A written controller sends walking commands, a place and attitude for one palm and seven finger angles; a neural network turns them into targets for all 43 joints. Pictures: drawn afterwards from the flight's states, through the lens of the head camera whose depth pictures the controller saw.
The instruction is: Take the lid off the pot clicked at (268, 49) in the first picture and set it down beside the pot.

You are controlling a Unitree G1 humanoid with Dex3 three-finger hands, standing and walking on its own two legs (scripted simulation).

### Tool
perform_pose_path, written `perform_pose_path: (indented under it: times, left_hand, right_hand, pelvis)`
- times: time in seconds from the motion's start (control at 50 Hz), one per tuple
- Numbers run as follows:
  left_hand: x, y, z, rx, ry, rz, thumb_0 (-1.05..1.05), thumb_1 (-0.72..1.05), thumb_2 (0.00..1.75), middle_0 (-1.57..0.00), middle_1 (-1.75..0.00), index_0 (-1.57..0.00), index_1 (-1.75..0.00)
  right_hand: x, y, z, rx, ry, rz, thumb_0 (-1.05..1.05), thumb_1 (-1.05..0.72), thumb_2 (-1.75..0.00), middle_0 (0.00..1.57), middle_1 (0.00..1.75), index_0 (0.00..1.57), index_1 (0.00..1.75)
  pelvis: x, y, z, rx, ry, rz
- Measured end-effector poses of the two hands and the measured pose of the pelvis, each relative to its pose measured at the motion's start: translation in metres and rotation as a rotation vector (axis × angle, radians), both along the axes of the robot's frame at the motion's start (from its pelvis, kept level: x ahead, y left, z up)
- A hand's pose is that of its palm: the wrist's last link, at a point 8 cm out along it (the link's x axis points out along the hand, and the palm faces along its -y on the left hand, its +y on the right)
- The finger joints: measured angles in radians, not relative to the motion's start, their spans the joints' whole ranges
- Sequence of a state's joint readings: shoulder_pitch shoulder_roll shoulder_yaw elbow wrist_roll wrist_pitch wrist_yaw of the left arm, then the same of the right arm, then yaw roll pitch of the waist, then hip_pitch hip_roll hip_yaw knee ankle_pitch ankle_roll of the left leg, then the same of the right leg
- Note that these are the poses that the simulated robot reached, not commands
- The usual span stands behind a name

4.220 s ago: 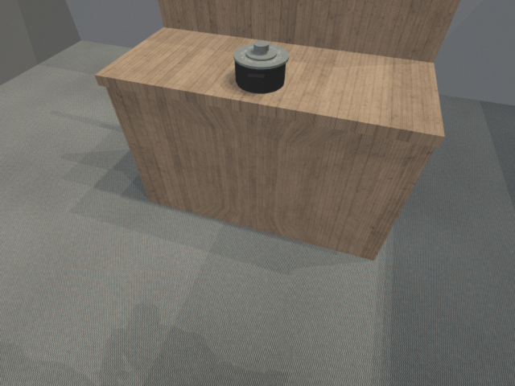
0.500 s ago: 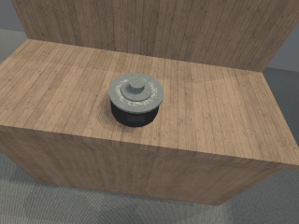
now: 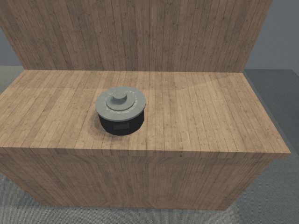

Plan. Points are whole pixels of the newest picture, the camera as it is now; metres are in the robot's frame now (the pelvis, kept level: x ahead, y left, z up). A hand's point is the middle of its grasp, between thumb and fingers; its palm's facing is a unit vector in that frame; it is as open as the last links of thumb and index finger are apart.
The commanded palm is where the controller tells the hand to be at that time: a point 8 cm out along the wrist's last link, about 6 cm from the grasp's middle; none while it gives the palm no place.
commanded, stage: come to a stop and stand still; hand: left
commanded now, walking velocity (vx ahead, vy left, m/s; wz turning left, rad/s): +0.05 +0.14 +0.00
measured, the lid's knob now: (119, 96) +0.51 +0.13 +0.07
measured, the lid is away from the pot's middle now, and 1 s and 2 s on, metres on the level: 0.00 0.00 0.00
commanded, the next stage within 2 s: look again from close up in 0.44 s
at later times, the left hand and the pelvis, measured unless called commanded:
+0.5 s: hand out of the picture +0.01 +0.20 -0.18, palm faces +0.07 -0.97 -0.21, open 7.4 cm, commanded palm none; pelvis +0.01 +0.02 +0.00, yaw +1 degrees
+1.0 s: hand out of the picture -0.02 +0.20 -0.19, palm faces +0.02 -0.98 -0.19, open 7.4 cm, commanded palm none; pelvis -0.02 +0.03 -0.01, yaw +1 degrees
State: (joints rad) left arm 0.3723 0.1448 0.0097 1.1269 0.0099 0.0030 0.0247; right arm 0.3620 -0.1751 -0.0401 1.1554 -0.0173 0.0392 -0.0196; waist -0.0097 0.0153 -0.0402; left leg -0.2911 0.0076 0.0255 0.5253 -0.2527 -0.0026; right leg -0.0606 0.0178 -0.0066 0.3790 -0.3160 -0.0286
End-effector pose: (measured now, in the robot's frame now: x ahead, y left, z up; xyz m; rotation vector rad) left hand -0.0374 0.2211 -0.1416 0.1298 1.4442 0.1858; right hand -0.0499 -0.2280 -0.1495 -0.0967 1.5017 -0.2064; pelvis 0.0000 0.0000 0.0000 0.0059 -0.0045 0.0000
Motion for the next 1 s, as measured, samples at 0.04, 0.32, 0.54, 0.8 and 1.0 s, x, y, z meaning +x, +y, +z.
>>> perform_pose_path:
  times: [0.04,0.32,0.54,0.8,1.0]
  left_hand:
    - [0.000,-0.008,-0.002,-0.018,0.006,0.007,0.01,0.91,0.90,-0.20,-0.30,-0.20,-0.30]
    - [0.028,-0.001,-0.015,-0.042,0.014,0.039,0.01,0.91,0.90,-0.20,-0.30,-0.20,-0.30]
    - [0.042,0.027,-0.005,0.020,-0.061,0.008,0.00,0.91,0.90,-0.20,-0.30,-0.20,-0.30]
    - [0.025,0.034,-0.009,0.027,-0.114,-0.038,0.01,0.91,0.90,-0.20,-0.30,-0.20,-0.30]
    - [0.014,0.030,-0.014,-0.005,-0.088,-0.048,0.01,0.91,0.90,-0.20,-0.30,-0.20,-0.30]
  right_hand:
    - [-0.005,0.002,-0.001,0.007,0.021,-0.001,0.01,-0.91,-0.90,0.20,0.30,0.20,0.30]
    - [0.063,0.030,-0.002,-0.020,-0.073,0.054,0.02,-0.93,-0.90,0.20,0.30,0.20,0.30]
    - [0.091,0.024,0.002,-0.022,-0.174,0.089,0.02,-0.93,-0.90,0.20,0.30,0.20,0.30]
    - [0.080,0.025,-0.002,-0.014,-0.238,0.120,0.01,-0.92,-0.90,0.20,0.30,0.20,0.30]
    - [0.062,0.024,0.004,-0.028,-0.201,0.113,0.01,-0.92,-0.90,0.20,0.30,0.20,0.30]
  pelvis:
    - [0.005,-0.001,-0.001,-0.008,0.001,0.002]
    - [0.020,0.019,-0.006,0.008,0.006,0.011]
    - [0.011,0.022,-0.002,0.010,-0.011,0.020]
    - [-0.014,0.026,-0.012,-0.016,-0.013,0.021]
    - [-0.019,0.026,-0.010,-0.014,-0.005,0.015]
